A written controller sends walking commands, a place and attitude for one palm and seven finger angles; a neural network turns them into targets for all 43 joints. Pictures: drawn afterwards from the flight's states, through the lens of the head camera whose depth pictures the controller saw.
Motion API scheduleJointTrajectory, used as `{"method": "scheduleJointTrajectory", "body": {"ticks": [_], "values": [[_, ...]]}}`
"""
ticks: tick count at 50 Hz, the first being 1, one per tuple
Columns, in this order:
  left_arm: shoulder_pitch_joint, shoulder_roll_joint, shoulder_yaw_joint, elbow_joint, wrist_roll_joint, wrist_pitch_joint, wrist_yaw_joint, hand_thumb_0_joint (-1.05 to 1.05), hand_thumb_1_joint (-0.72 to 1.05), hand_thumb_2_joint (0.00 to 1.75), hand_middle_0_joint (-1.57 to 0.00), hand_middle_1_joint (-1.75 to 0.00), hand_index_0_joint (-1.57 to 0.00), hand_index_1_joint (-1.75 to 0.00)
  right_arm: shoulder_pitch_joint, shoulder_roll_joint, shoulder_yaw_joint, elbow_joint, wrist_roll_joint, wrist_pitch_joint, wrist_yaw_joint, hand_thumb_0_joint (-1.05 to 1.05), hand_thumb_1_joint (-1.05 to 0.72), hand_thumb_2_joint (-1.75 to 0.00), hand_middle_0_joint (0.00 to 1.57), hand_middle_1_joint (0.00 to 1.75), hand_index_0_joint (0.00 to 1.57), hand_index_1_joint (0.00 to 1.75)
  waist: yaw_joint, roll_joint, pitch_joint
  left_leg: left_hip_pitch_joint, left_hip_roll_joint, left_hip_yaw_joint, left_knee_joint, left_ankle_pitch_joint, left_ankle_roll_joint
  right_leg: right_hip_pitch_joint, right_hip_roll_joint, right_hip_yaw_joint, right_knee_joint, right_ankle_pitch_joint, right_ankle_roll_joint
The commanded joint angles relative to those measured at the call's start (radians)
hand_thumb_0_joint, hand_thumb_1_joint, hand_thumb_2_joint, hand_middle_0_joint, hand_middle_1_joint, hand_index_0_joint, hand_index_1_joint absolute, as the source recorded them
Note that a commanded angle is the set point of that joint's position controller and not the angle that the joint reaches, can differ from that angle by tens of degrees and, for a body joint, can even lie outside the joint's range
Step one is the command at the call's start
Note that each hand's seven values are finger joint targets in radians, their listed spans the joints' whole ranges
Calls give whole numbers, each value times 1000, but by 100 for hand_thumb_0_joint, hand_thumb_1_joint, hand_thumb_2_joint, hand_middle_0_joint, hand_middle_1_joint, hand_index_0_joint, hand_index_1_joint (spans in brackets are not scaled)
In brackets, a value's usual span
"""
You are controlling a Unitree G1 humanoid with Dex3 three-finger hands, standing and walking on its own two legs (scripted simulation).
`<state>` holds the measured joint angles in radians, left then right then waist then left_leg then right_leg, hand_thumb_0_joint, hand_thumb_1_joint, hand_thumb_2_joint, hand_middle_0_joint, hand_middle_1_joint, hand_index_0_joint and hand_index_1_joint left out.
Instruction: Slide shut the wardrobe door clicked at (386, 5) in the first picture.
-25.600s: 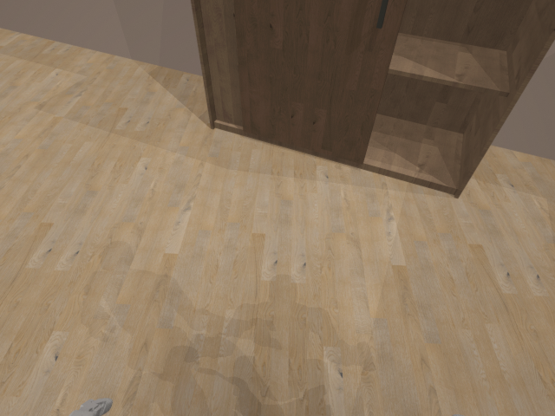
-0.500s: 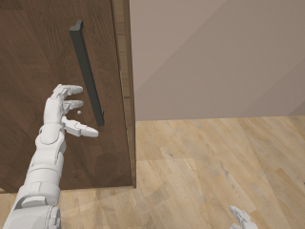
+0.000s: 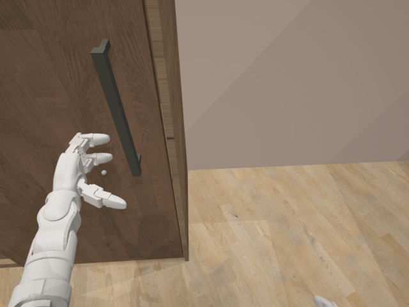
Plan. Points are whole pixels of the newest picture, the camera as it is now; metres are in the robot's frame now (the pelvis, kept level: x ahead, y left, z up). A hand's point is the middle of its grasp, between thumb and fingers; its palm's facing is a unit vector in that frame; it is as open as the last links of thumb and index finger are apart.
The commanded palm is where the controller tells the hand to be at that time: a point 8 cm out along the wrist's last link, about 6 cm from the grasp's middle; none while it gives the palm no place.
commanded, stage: slip the hand off the handle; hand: left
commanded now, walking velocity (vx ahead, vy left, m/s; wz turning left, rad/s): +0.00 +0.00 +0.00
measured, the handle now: (123, 119) +0.44 +0.19 +0.15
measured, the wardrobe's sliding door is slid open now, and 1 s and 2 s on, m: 0.00 0.00 0.00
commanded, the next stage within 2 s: draw the hand back to the body in 0.44 s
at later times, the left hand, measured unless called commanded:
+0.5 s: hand (86, 214) +0.25 +0.22 +0.09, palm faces +0.21 -0.96 -0.17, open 14.7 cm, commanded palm +0.23 +0.27 +0.11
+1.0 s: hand (60, 223) +0.22 +0.24 +0.13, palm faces +0.14 -0.99 -0.04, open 14.7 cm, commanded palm +0.18 +0.28 +0.14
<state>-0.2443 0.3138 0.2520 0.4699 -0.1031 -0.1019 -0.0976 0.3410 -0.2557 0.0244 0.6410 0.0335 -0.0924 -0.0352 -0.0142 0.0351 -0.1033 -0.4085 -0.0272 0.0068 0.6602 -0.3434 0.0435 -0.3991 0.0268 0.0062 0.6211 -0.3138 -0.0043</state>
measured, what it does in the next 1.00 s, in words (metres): stands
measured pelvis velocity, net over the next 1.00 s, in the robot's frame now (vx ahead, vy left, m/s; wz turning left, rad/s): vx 0.00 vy -0.01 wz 0.03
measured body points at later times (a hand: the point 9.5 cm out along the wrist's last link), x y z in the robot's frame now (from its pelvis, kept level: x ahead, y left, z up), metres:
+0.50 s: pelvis -0.01 -0.02 +0.00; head -0.02 -0.04 +0.45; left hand +0.24 +0.27 +0.11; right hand +0.19 -0.25 -0.06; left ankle -0.01 +0.09 -0.72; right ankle +0.00 -0.12 -0.72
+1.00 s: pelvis +0.00 -0.01 +0.00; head -0.03 -0.02 +0.45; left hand +0.21 +0.29 +0.13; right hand +0.18 -0.24 -0.06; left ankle -0.01 +0.09 -0.72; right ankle +0.00 -0.12 -0.72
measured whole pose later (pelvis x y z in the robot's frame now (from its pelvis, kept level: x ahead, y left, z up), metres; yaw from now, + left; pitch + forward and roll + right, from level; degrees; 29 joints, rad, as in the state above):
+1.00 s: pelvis +0.00 -0.01 +0.00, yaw +2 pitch +0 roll -1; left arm 0.20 0.31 0.33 -0.06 -0.33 0.02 -0.30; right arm 0.27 -0.27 0.05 0.63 0.05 -0.30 -0.10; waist 0.05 0.04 -0.08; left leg -0.30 -0.03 -0.03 0.65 -0.34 0.03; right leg -0.28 0.02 -0.03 0.60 -0.32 -0.01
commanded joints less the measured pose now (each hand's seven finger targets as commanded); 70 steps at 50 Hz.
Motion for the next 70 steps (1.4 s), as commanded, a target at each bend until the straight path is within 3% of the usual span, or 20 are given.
{"method": "scheduleJointTrajectory", "body": {"ticks": [1, 4, 9, 16, 23, 28, 29, 31, 32, 34, 40, 48, 53, 54, 56, 57, 59, 62, 64, 70], "values": [[-211, 309, 148, -347, -10, -59, 33, 0, -55, 20, -25, -115, -25, -115, -125, -134, -53, -176, 4, -57, -18, 0, -90, -90, 20, 30, 20, 30, 54, 1, -199, 88, 26, -27, -96, 295, -10, 129, -4, -15, -68, 263, -27], [-142, 271, 122, -471, -23, -74, 21, 0, -55, 20, -25, -115, -25, -115, -145, -120, -51, -182, 4, -78, -24, 0, -90, -90, 20, 30, 20, 30, 48, 73, -229, 140, 26, -20, -87, 318, -11, 128, -1, -12, -68, 271, -29], [-110, 216, 68, -437, -72, -47, -35, 0, -55, 20, -25, -115, -25, -115, -161, -129, -44, -160, 16, -109, -50, 0, -90, -90, 20, 30, 20, 30, 7, -1, -115, 109, 26, -29, -95, 166, -3, 58, 0, -13, -110, 153, -17], [-59, 228, 64, -463, -78, -12, -58, 0, -55, 20, -25, -115, -25, -115, -188, -127, -32, -165, 22, -145, -69, 0, -90, -90, 20, 30, 20, 30, 26, -13, -93, 93, 14, -37, -101, 90, 1, 57, -16, -2, -135, 57, -14], [83, 254, 121, -579, -71, -41, -25, 0, -55, 20, -25, -115, -25, -115, -200, -109, -25, -175, 8, -168, -59, 0, -90, -90, 20, 30, 20, 30, 59, 15, -141, 109, 10, -26, -91, 189, -6, 123, -18, -5, -103, 177, -15], [39, 247, 111, -534, -84, -12, -28, 0, -55, 20, -25, -115, -25, -115, -206, -115, -19, -157, 11, -174, -69, 0, -90, -90, 20, 30, 20, 30, 33, -17, -48, 76, 13, -29, -95, 119, -4, 74, -18, 2, -133, 98, -8], [-54, 181, 143, -547, -260, -51, -136, 0, -55, 20, -25, -115, -25, -115, -215, -130, -6, -146, 16, -197, -88, 0, -90, -90, 20, 30, 20, 30, -3, -77, -97, 94, 6, -33, -85, 110, -8, 133, -23, 19, -150, 115, -6], [-50, 261, 183, -502, -297, -72, -251, 0, -55, 20, -25, -115, -25, -115, -225, -125, 2, -136, 23, -219, -112, 0, -90, -90, 20, 30, 20, 30, 32, -29, -123, 83, 8, -30, -76, 118, -8, 185, -38, 52, -143, 143, -7], [-24, 296, 211, -505, -295, -72, -276, 0, -55, 20, -25, -115, -25, -115, -219, -123, -1, -137, 22, -227, -117, 0, -90, -90, 20, 30, 20, 30, 47, -3, -147, 96, 11, -33, -80, 146, -7, 194, -38, 48, -134, 173, -9], [41, 274, 175, -508, -255, -51, -289, 0, -55, 20, -25, -115, -25, -115, -204, -117, -5, -149, 20, -239, -109, 0, -90, -90, 20, 30, 20, 30, 60, 40, -139, 124, 15, -35, -93, 203, -6, 171, -30, 14, -111, 230, -16], [208, 221, 186, -593, -275, 36, -257, 0, -55, 20, -25, -115, -25, -115, -210, -120, -14, -187, 27, -257, -78, 0, -90, -90, 20, 30, 20, 30, 82, -25, -94, 121, 20, -47, -105, 238, -10, 154, -16, -24, -107, 244, -15], [218, 220, 170, -811, -235, 42, -184, 0, -55, 20, -25, -115, -25, -115, -204, -118, -16, -180, 22, -279, -72, 0, -90, -90, 20, 30, 20, 30, 68, 64, -81, 179, 31, -66, -129, 231, -21, 116, -13, -41, -103, 193, -22], [270, 226, 191, -810, -247, 74, -194, 0, -37, 29, -24, -104, -24, -104, -218, -119, -8, -161, 24, -275, -82, 0, -90, -90, 20, 30, 20, 30, 68, 44, -54, 177, 34, -75, -144, 198, -24, 122, -12, -46, -122, 162, -22], [222, 328, 207, -926, -98, 25, -31, 0, -33, 31, -24, -102, -24, -102, -245, -114, -22, -162, -12, -256, -70, 0, -90, -90, 20, 30, 20, 30, 93, 51, 12, 152, 28, -80, -163, 169, -15, 130, -27, 6, -180, 126, -30], [360, 192, 124, -860, -75, 26, 65, 0, -26, 34, -24, -98, -24, -98, -244, -107, -16, -156, -17, -235, -61, 0, -90, -90, 20, 30, 20, 30, 69, 0, 85, 137, 39, -88, -187, 108, -23, 112, -34, -13, -181, 87, -32], [405, 171, 105, -856, -58, 24, 88, 0, -22, 36, -24, -96, -24, -96, -241, -102, -18, -153, -15, -215, -56, 0, -90, -90, 20, 30, 20, 30, 70, 0, 76, 153, 45, -86, -190, 112, -20, 129, -37, -14, -182, 88, -31], [432, 175, 99, -910, -35, 9, 124, 0, -15, 39, -24, -92, -24, -92, -244, -97, -19, -156, -15, -189, -49, 0, -90, -90, 20, 30, 20, 30, 72, 58, 28, 192, 47, -81, -202, 127, -23, 163, -42, -12, -183, 104, -33], [436, 195, 103, -960, -12, -10, 161, 0, -4, 44, -23, -85, -23, -85, -249, -94, -22, -159, -19, -169, -48, 0, -90, -90, 20, 30, 20, 30, 72, 46, -15, 224, 47, -79, -223, 140, -23, 202, -43, -12, -194, 115, -31], [432, 212, 120, -968, 0, -17, 180, 0, 3, 48, -23, -81, -23, -81, -256, -93, -24, -157, -21, -158, -52, 0, -90, -90, 20, 30, 20, 30, 72, 2, -11, 228, 49, -77, -235, 146, -22, 216, -41, -15, -203, 115, -30], [431, 217, 129, -993, 20, -24, 202, 0, 25, 58, -22, -68, -22, -68, -276, -86, -21, -143, -27, -139, -55, 0, -90, -90, 20, 30, 20, 30, 78, 46, 40, 254, 50, -85, -272, 199, -34, 241, -39, -22, -223, 144, -34]]}}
